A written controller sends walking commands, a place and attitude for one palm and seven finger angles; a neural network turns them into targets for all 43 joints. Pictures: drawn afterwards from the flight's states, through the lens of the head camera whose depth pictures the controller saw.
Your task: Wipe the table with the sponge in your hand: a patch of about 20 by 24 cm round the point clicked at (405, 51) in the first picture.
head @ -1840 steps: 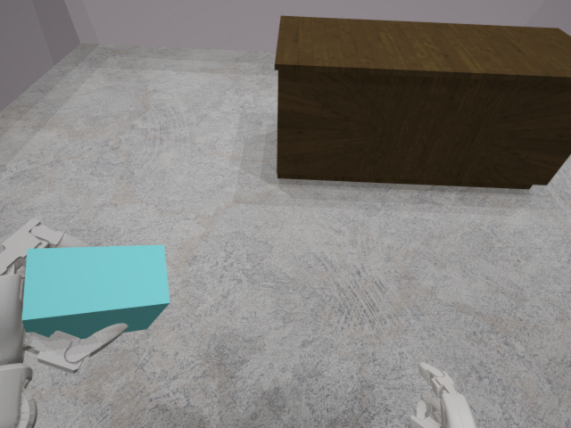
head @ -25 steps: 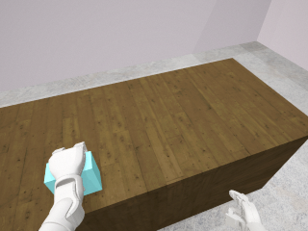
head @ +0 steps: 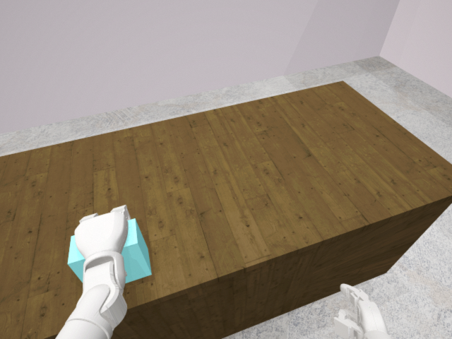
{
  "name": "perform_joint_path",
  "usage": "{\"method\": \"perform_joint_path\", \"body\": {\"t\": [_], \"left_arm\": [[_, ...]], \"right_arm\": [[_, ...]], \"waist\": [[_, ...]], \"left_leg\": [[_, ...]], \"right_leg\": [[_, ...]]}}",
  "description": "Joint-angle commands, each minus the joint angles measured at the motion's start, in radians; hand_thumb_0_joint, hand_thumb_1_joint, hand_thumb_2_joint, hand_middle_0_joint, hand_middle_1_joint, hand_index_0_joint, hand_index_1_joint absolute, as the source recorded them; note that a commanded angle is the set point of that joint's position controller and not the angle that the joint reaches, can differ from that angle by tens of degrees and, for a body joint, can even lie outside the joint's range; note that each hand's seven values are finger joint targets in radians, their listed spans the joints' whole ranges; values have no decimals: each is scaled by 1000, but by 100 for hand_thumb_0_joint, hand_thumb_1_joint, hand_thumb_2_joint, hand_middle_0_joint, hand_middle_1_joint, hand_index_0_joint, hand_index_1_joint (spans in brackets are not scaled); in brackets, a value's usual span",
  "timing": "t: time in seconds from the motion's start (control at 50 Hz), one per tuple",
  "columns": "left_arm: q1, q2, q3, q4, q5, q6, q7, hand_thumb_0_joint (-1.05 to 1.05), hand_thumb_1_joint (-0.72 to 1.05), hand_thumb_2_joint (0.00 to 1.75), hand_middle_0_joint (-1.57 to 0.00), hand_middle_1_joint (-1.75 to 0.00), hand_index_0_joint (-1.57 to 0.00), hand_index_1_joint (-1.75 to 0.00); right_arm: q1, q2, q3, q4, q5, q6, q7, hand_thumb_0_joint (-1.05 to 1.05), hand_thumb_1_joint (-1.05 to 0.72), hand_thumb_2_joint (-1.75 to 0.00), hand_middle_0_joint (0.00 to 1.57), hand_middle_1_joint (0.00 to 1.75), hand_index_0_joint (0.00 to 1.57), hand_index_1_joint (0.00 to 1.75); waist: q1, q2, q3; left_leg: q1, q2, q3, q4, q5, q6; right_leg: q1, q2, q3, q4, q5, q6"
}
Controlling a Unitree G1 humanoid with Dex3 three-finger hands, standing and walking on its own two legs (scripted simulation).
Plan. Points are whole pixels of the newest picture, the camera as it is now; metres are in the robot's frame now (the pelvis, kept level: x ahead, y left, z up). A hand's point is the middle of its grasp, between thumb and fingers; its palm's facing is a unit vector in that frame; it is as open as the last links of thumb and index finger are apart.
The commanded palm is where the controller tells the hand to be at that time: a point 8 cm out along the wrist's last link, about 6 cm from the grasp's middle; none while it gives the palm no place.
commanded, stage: slide across to the third lane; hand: left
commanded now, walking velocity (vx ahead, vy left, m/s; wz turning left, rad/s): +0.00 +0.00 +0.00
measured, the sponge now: (116, 261) +0.26 +0.27 -0.05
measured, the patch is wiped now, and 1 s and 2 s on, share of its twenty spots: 0.55 0.60 0.65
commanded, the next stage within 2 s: wipe forward along the third lane in 1.56 s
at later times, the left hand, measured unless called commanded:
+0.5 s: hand (125, 243) +0.28 +0.24 +0.00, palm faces -0.08 -0.04 -1.00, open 10.5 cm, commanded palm +0.26 +0.19 +0.05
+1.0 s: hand (145, 236) +0.30 +0.21 +0.00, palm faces -0.08 -0.04 -1.00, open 10.5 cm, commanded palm +0.27 +0.17 +0.04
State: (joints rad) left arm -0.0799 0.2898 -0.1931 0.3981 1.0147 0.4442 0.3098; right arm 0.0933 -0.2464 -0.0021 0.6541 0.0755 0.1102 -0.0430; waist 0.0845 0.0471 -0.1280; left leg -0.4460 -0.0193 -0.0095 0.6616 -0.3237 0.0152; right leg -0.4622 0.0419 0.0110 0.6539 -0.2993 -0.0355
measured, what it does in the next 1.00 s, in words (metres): stands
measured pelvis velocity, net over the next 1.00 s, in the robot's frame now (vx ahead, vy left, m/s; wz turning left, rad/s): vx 0.00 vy -0.01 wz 0.02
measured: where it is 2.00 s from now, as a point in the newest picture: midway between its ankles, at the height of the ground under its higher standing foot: outside the picture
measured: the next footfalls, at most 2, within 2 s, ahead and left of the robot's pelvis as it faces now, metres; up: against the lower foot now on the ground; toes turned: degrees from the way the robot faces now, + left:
none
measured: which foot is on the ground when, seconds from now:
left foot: down 0.00-1.00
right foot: down 0.00-1.00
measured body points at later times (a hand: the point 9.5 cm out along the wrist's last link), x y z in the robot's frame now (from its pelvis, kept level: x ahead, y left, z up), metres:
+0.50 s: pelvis +0.00 +0.00 +0.00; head +0.00 -0.02 +0.45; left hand +0.28 +0.24 +0.05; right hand +0.24 -0.20 -0.09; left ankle +0.01 +0.11 -0.72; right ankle +0.02 -0.10 -0.72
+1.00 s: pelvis +0.00 -0.01 +0.00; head -0.01 -0.03 +0.45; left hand +0.30 +0.21 +0.05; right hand +0.22 -0.22 -0.09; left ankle +0.01 +0.11 -0.72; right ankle +0.02 -0.10 -0.72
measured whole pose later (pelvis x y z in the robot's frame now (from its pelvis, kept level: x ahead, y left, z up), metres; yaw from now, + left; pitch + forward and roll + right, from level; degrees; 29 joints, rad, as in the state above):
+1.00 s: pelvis +0.00 -0.01 +0.00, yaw +1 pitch +5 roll +0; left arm -0.25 0.20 -0.35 0.55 0.99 0.52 0.32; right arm 0.05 -0.23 -0.01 0.68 0.08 0.17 -0.01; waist 0.08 0.05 -0.12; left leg -0.41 -0.02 -0.03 0.63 -0.30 0.00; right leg -0.42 0.04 -0.01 0.62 -0.29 -0.05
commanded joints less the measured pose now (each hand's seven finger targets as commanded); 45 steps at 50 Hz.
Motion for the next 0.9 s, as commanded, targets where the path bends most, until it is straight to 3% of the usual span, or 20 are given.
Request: {"method": "perform_joint_path", "body": {"t": [0.0, 0.12, 0.18, 0.2, 0.24, 0.3, 0.34, 0.38, 0.44, 0.48, 0.5, 0.52, 0.58, 0.62, 0.68, 0.72, 0.78, 0.84, 0.88], "left_arm": [[-102, 5, -43, -87, -28, -23, -29, 0, 10, 130, -120, -160, -120, -160], [-158, -31, -91, -133, -43, -31, -32, 0, 10, 130, -120, -160, -120, -160], [-192, -9, -76, -148, -44, -32, -32, 0, 10, 130, -120, -160, -120, -160], [-208, -55, -125, -151, -46, -30, -35, 0, 10, 130, -120, -160, -120, -160], [-239, -56, -128, -108, -38, -29, -37, 0, 10, 130, -120, -160, -120, -160], [-248, -96, -165, -120, -39, -42, -38, 0, 10, 130, -120, -160, -120, -160], [-248, -126, -199, -102, -37, -46, -40, 0, 10, 130, -120, -160, -120, -160], [-287, -103, -175, -106, -45, -49, -35, 0, 10, 130, -120, -160, -120, -160], [-321, -131, -200, -81, -49, -40, -30, 0, 10, 130, -120, -160, -120, -160], [-326, -89, -159, -85, -49, -33, -22, 0, 10, 130, -120, -160, -120, -160], [-344, -137, -205, -85, -50, -27, -23, 0, 10, 130, -120, -160, -120, -160], [-365, -142, -212, -77, -49, -27, -22, 0, 10, 130, -120, -160, -120, -160], [-341, -125, -188, -64, -46, -17, -17, 0, 10, 130, -120, -160, -120, -160], [-396, -172, -244, -50, -45, -13, -18, 0, 10, 130, -120, -160, -120, -160], [-394, -129, -191, -15, -43, -2, -7, 0, 10, 130, -120, -160, -120, -160], [-405, -176, -235, -10, -45, 3, -5, 0, 10, 130, -120, -160, -120, -160], [-374, -106, -153, 15, -51, 17, 5, 0, 10, 130, -120, -160, -120, -160], [-407, -128, -181, 28, -45, 30, 7, 0, 10, 130, -120, -160, -120, -160], [-391, -82, -132, 25, -43, 33, 10, 0, 10, 130, -120, -160, -120, -160]], "right_arm": [[-169, -108, -44, -170, -1, -57, -9, 0, -90, -90, 20, 30, 20, 30], [-186, -99, -42, -167, 0, -59, -2, 0, -90, -90, 20, 30, 20, 30], [-198, -105, -42, -160, -3, -57, -3, 0, -90, -90, 20, 30, 20, 30], [-196, -97, -40, -166, 0, -57, -3, 0, -90, -90, 20, 30, 20, 30], [-198, -98, -37, -154, -1, -55, -1, 0, -90, -90, 20, 30, 20, 30], [-194, -95, -43, -158, -1, -56, 4, 0, -90, -90, 20, 30, 20, 30], [-199, -92, -40, -155, -1, -52, 12, 0, -90, -90, 20, 30, 20, 30], [-203, -98, -44, -151, -1, -48, 11, 0, -90, -90, 20, 30, 20, 30], [-207, -92, -39, -147, 2, -42, 11, 0, -90, -90, 20, 30, 20, 30], [-213, -99, -42, -143, 1, -36, 9, 0, -90, -90, 20, 30, 20, 30], [-213, -90, -38, -150, 5, -34, 10, 0, -90, -90, 20, 30, 20, 30], [-214, -89, -37, -144, 6, -33, 12, 0, -90, -90, 20, 30, 20, 30], [-222, -95, -42, -143, 2, -24, 16, 0, -90, -90, 20, 30, 20, 30], [-226, -86, -38, -144, 7, -19, 21, 0, -90, -90, 20, 30, 20, 30], [-230, -93, -41, -137, 6, -10, 21, 0, -90, -90, 20, 30, 20, 30], [-230, -84, -39, -143, 10, -8, 26, 0, -90, -90, 20, 30, 20, 30], [-232, -96, -41, -137, 7, -1, 22, 0, -90, -90, 20, 30, 20, 30], [-235, -90, -37, -137, 10, 4, 20, 0, -90, -90, 20, 30, 20, 30], [-235, -97, -40, -136, 7, 5, 17, 0, -90, -90, 20, 30, 20, 30]], "waist": [[-24, -113, -144], [-37, -111, -139], [-35, -115, -137], [-42, -102, -135], [-47, -124, -102], [-43, -110, -145], [-48, -122, -138], [-47, -129, -141], [-54, -147, -134], [-42, -126, -156], [-48, -122, -160], [-54, -127, -151], [-37, -129, -174], [-57, -127, -143], [-36, -113, -152], [-44, -122, -155], [-22, -141, -170], [-41, -147, -139], [-26, -135, -158]], "left_leg": [[80, -15, -39, -85, 127, 21], [115, -7, -47, -91, 151, 24], [122, -6, -54, -101, 151, 22], [128, -5, -50, -101, 145, 25], [121, -3, -57, -108, 126, 23], [143, -1, -56, -99, 152, 25], [137, 1, -62, -97, 163, 20], [138, 4, -66, -99, 157, 20], [131, 3, -59, -99, 148, 20], [135, 1, -60, -103, 154, 17], [138, 1, -54, -101, 151, 20], [139, 1, -55, -99, 158, 19], [134, 1, -56, -102, 169, 15], [134, 3, -58, -101, 153, 17], [127, 3, -56, -111, 139, 13], [131, 2, -51, -108, 142, 16], [114, -4, -44, -113, 142, 14], [106, -6, -37, -116, 121, 15], [106, -10, -37, -119, 127, 15]], "right_leg": [[93, -3, 54, -121, 154, -41], [92, -4, 40, -123, 172, -40], [100, -1, 51, -130, 174, -42], [95, -3, 33, -130, 157, -39], [68, -1, 32, -136, 124, -40], [80, 0, 17, -123, 152, -44], [68, -1, 14, -115, 160, -44], [70, 2, 21, -118, 155, -46], [71, -2, 10, -120, 156, -41], [89, -1, 23, -123, 162, -44], [89, -4, 8, -122, 158, -40], [84, -5, 10, -122, 171, -41], [102, -3, 18, -118, 182, -45], [75, -5, 3, -120, 155, -43], [83, -1, 6, -121, 134, -48], [85, -4, -2, -121, 140, -44], [123, -4, 22, -132, 158, -44], [113, -9, 23, -142, 140, -39], [132, -7, 43, -151, 148, -44]]}}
